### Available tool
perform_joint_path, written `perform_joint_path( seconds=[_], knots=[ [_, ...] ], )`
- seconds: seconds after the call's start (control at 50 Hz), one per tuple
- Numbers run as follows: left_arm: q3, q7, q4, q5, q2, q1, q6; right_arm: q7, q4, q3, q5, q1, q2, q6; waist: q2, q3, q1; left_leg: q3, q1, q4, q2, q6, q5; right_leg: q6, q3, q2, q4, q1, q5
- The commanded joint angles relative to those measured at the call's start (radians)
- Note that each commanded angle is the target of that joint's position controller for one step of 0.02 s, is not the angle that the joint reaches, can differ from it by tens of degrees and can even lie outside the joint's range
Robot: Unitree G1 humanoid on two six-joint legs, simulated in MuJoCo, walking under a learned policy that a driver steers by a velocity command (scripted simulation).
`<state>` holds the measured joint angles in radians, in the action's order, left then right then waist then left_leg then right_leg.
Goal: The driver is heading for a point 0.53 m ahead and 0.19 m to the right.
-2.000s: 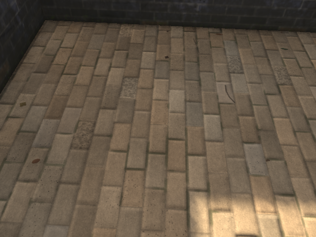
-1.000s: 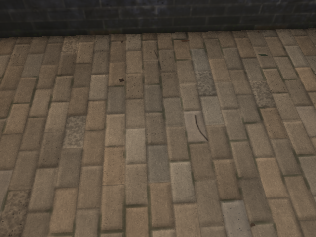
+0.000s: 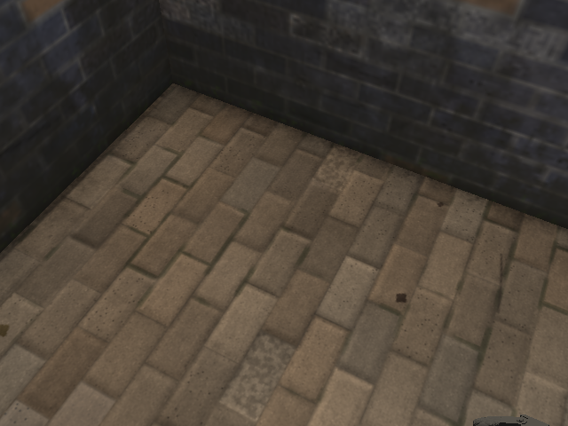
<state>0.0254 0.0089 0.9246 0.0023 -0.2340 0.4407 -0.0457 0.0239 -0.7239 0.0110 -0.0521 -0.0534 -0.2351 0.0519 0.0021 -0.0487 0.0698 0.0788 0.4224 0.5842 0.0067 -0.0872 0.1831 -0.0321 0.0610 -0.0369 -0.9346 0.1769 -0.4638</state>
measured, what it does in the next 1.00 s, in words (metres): walks ahead, turning right: right foot, then left foot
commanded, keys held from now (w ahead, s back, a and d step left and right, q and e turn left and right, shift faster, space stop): w+e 0.62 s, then no key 0.38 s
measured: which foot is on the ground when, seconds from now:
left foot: down 0.00-0.46, up 0.48-0.94, down 0.96-1.00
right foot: up 0.00-0.46, down 0.48-0.98, up 1.00-1.00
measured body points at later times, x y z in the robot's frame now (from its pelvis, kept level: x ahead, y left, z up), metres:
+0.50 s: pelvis +0.26 -0.05 -0.01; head +0.29 -0.06 +0.44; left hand +0.50 +0.14 -0.12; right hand +0.17 -0.29 -0.16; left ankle +0.08 +0.08 -0.69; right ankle +0.34 -0.12 -0.73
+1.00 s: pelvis +0.48 -0.10 +0.00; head +0.52 -0.10 +0.45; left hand +0.63 +0.13 -0.14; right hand +0.50 -0.38 -0.11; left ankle +0.61 -0.07 -0.73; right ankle +0.34 -0.13 -0.71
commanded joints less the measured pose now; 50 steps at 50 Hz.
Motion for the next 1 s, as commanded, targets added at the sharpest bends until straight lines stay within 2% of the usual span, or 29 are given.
perform_joint_path(
  seconds=[0.02, 0.06, 0.08, 0.12, 0.16, 0.24, 0.34, 0.38, 0.42, 0.44, 0.46, 0.48, 0.5, 0.52, 0.54, 0.56, 0.58, 0.6, 0.62, 0.68, 0.72, 0.76, 0.84, 0.88, 0.92, 0.94, 0.96, 0.98, 1.0],
  knots=[
    [0.033, -0.003, -0.096, -0.007, -0.126, -0.055, -0.018, -0.025, -0.049, 0.055, 0.026, -0.264, -0.155, 0.008, -0.081, 0.123, -0.13, -0.379, -0.487, -0.308, -0.346, -0.135, -0.144, -0.042, -0.113, -0.037, -0.258, 0.464, 0.086],
    [0.036, 0.004, -0.059, 0.018, -0.103, -0.018, 0.008, -0.026, -0.055, 0.036, 0.03, -0.203, -0.089, 0.023, -0.103, 0.054, -0.073, -0.235, -0.343, -0.372, -0.272, -0.073, -0.181, -0.025, -0.103, -0.059, -0.191, 0.375, 0.142],
    [0.037, 0.011, -0.048, 0.023, -0.086, -0.003, 0.021, -0.026, -0.06, 0.034, 0.029, -0.206, -0.081, 0.032, -0.103, 0.054, -0.062, -0.2, -0.315, -0.392, -0.266, -0.07, -0.202, -0.02, -0.099, -0.052, -0.192, 0.347, 0.162],
    [0.04, 0.024, -0.059, 0.023, -0.065, -0.036, 0.035, -0.027, -0.081, 0.041, 0.036, -0.225, -0.097, 0.051, -0.083, 0.031, -0.046, -0.141, -0.305, -0.43, -0.26, -0.073, -0.232, -0.012, -0.094, -0.053, -0.18, 0.383, 0.216],
    [0.042, 0.032, -0.082, 0.026, -0.057, -0.11, 0.041, -0.03, -0.098, 0.046, 0.037, -0.246, -0.104, 0.059, -0.076, 0.002, -0.051, -0.086, -0.314, -0.458, -0.257, -0.073, -0.227, -0.004, -0.09, -0.065, -0.151, 0.455, 0.293],
    [0.035, 0.043, -0.129, 0.027, -0.041, -0.247, 0.038, -0.034, -0.128, 0.045, 0.035, -0.281, -0.093, 0.059, -0.066, -0.04, -0.069, 0.021, -0.338, -0.464, -0.235, -0.068, -0.263, 0.005, -0.061, -0.063, 0.025, 0.509, 0.429],
    [0.02, 0.06, -0.194, 0.034, -0.036, -0.4, 0.034, -0.045, -0.172, 0.052, 0.032, -0.355, -0.125, 0.051, -0.061, -0.068, -0.109, 0.106, -0.435, -0.427, -0.263, -0.051, -0.396, -0.041, 0.035, -0.033, 0.244, 0.461, 0.448],
    [0.023, 0.059, -0.206, 0.036, -0.046, -0.406, 0.034, -0.05, -0.184, 0.056, 0.03, -0.362, -0.14, 0.041, -0.063, -0.057, -0.1, 0.139, -0.498, -0.354, -0.274, -0.037, -0.587, -0.076, 0.068, 0.001, 0.287, 0.423, 0.377],
    [0.033, 0.05, -0.196, 0.038, -0.065, -0.346, 0.035, -0.057, -0.188, 0.063, 0.027, -0.352, -0.172, 0.029, -0.093, -0.003, -0.066, 0.169, -0.543, -0.199, -0.277, -0.024, -0.899, -0.119, 0.11, 0.069, 0.296, 0.321, 0.263],
    [0.043, 0.044, -0.177, 0.037, -0.082, -0.266, 0.032, -0.058, -0.187, 0.068, 0.025, -0.346, -0.189, 0.018, -0.097, 0.048, -0.03, 0.176, -0.543, -0.057, -0.277, -0.022, -0.977, -0.145, 0.117, 0.106, 0.312, 0.232, 0.21],
    [0.059, 0.035, -0.139, 0.042, -0.106, -0.138, 0.022, -0.056, -0.181, 0.07, 0.029, -0.337, -0.199, 0.009, -0.076, 0.123, 0.029, 0.186, -0.478, 0.148, -0.266, -0.01, -0.9, -0.176, 0.1, 0.137, 0.383, 0.06, 0.221],
    [0.091, 0.019, -0.098, 0.054, -0.19, 0.015, 0.018, -0.052, -0.156, 0.065, 0.029, -0.33, -0.181, 0.009, 0.012, 0.217, 0.096, 0.19, -0.278, 0.446, -0.233, 0.023, -0.603, -0.229, -0.089, 0.02, 0.452, -0.187, 0.145],
    [0.121, 0.008, -0.113, 0.044, -0.316, -0.026, 0.023, -0.028, -0.084, 0.04, 0.036, -0.377, -0.053, 0.017, 0.258, 0.284, 0.005, 0.13, 0.193, 0.823, -0.009, 0.09, 0.352, -0.4, -0.65, -0.285, 0.529, -0.488, 0.179],
    [0.119, 0.006, -0.119, 0.01, -0.299, 0.007, 0.036, -0.024, -0.055, 0.054, 0.029, -0.232, -0.139, 0.031, 0.084, 0.308, 0.071, -0.098, 0.315, 0.89, 0.007, 0.086, 0.327, -0.408, -0.792, -0.297, 0.645, -0.49, 0.181],
    [0.11, -0.003, -0.109, 0.007, -0.265, -0.058, 0.038, -0.019, -0.031, 0.049, 0.042, -0.177, -0.129, 0.046, 0.049, 0.159, 0.036, -0.118, 0.364, 0.837, -0.059, 0.074, 0.211, -0.371, -0.627, -0.284, 0.661, -0.373, 0.251],
    [0.095, -0.005, -0.11, 0.004, -0.206, -0.103, 0.035, -0.022, -0.041, 0.046, 0.043, -0.192, -0.128, 0.056, -0.016, 0.082, -0.01, -0.111, 0.305, 0.733, -0.095, 0.072, 0.144, -0.325, -0.53, -0.241, 0.675, -0.235, 0.376],
    [0.086, -0.008, -0.114, 0.002, -0.175, -0.148, 0.028, -0.025, -0.05, 0.048, 0.031, -0.202, -0.125, 0.048, -0.036, 0.041, -0.051, -0.114, 0.241, 0.663, -0.116, 0.08, 0.13, -0.287, -0.444, -0.185, 0.683, -0.136, 0.48],
    [0.077, -0.01, -0.119, -0.003, -0.149, -0.175, 0.021, -0.024, -0.054, 0.046, 0.014, -0.23, -0.119, 0.029, -0.022, 0.044, -0.082, -0.116, 0.172, 0.619, -0.124, 0.096, 0.125, -0.272, -0.382, -0.146, 0.696, -0.07, 0.549],
    [0.072, -0.008, -0.121, -0.005, -0.144, -0.177, 0.01, -0.02, -0.056, 0.045, 0.006, -0.243, -0.111, 0.01, -0.015, 0.057, -0.095, -0.113, 0.137, 0.588, -0.123, 0.108, 0.129, -0.269, -0.351, -0.125, 0.701, -0.041, 0.593],
    [0.074, -0.003, -0.108, 0.0, -0.171, -0.146, -0.014, -0.018, -0.051, 0.04, 0.012, -0.238, -0.082, -0.019, -0.005, 0.043, -0.109, -0.069, 0.12, 0.481, -0.105, 0.135, 0.082, -0.25, -0.245, -0.094, 0.68, 0.005, 0.956],
    [0.069, -0.003, -0.096, 0.001, -0.166, -0.118, -0.014, -0.019, -0.035, 0.035, 0.014, -0.184, -0.072, -0.022, 0.026, 0.044, -0.092, -0.051, 0.12, 0.379, -0.092, 0.135, 0.005, -0.206, -0.19, -0.062, 0.654, -0.003, 1.08],
    [0.063, -0.006, -0.088, 0.0, -0.156, -0.098, -0.008, -0.018, -0.02, 0.03, 0.021, -0.128, -0.069, -0.022, 0.061, 0.055, -0.064, -0.04, 0.108, 0.273, -0.076, 0.126, -0.069, -0.163, -0.166, -0.042, 0.636, -0.033, 1.108],
    [0.053, -0.018, -0.07, 0.008, -0.149, -0.063, 0.005, -0.024, -0.013, 0.025, 0.032, -0.065, -0.079, -0.014, 0.078, 0.071, -0.018, -0.038, 0.076, 0.114, -0.04, 0.096, -0.149, -0.129, -0.18, -0.062, 0.592, -0.132, 1.098],
    [0.05, -0.025, -0.063, 0.015, -0.149, -0.071, 0.01, -0.029, -0.023, 0.027, 0.029, -0.079, -0.092, -0.006, 0.082, 0.063, -0.023, -0.047, 0.035, 0.054, -0.022, 0.073, -0.105, -0.128, -0.206, -0.085, 0.544, -0.159, 1.105],
    [0.052, -0.036, -0.057, 0.013, -0.158, -0.096, 0.009, -0.043, -0.057, 0.037, 0.028, -0.168, -0.118, 0.004, 0.073, 0.064, -0.067, -0.057, -0.069, -0.053, -0.002, 0.041, -0.07, -0.111, -0.244, -0.099, 0.456, -0.169, 1.123],
    [0.045, -0.039, -0.066, 0.004, -0.153, -0.137, 0.004, -0.05, -0.082, 0.043, 0.023, -0.232, -0.128, 0.024, 0.048, 0.079, -0.115, -0.064, -0.18, -0.177, -0.011, 0.023, -0.182, -0.095, -0.243, -0.079, 0.373, -0.152, 1.082],
    [0.034, -0.038, -0.092, -0.001, -0.132, -0.171, -0.009, -0.062, -0.107, 0.046, 0.022, -0.303, -0.153, 0.04, -0.013, 0.166, -0.142, -0.173, -0.362, -0.176, -0.123, -0.004, -0.502, -0.064, -0.22, -0.029, 0.254, -0.091, 0.901],
    [0.023, -0.04, -0.085, -0.023, -0.074, -0.042, -0.004, -0.065, -0.092, 0.057, 0.03, -0.296, -0.23, 0.04, -0.204, 0.254, -0.079, -0.428, -0.531, -0.143, -0.38, -0.151, -0.967, -0.022, -0.162, 0.107, 0.024, 0.047, 0.239],
    [0.031, -0.046, -0.038, -0.009, -0.112, -0.011, 0.018, -0.059, -0.101, 0.051, 0.06, -0.271, -0.187, 0.021, -0.218, 0.293, -0.077, -0.568, -0.5, -0.211, -0.438, -0.237, -0.894, -0.015, -0.144, 0.156, -0.076, 0.119, -0.139]
  ],
)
